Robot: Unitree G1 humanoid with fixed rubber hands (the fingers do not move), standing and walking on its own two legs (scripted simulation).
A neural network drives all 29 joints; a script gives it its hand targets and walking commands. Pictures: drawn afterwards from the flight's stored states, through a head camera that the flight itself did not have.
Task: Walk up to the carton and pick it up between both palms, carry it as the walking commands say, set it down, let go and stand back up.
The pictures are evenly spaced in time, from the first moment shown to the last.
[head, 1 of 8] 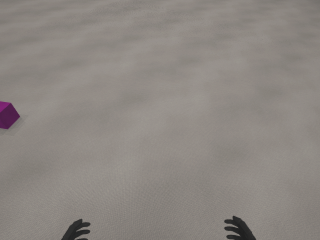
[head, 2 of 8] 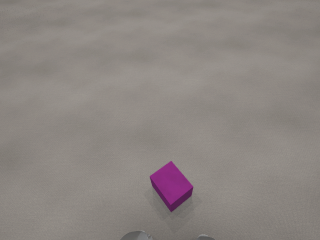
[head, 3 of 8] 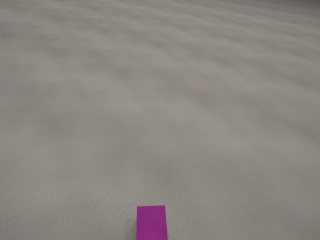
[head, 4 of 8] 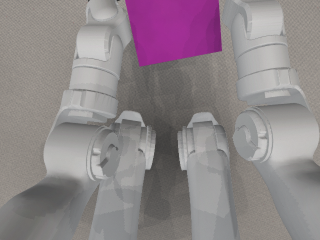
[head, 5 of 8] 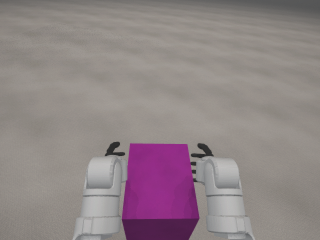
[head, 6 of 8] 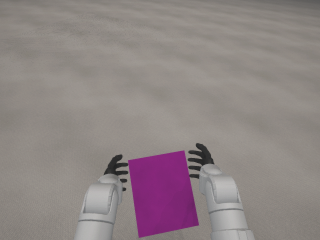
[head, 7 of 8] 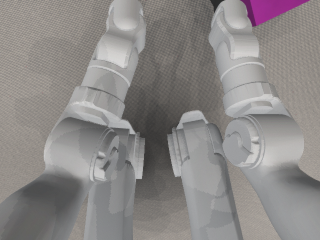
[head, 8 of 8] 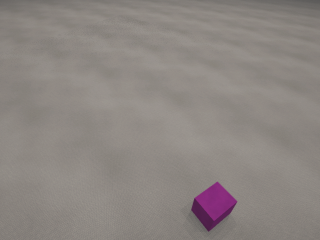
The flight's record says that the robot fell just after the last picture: no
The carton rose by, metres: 0.68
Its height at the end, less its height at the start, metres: +0.00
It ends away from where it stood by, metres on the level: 1.82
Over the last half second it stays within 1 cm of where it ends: yes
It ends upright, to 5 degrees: yes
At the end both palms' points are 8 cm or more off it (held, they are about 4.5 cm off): yes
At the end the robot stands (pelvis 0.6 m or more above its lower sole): yes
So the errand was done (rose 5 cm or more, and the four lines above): yes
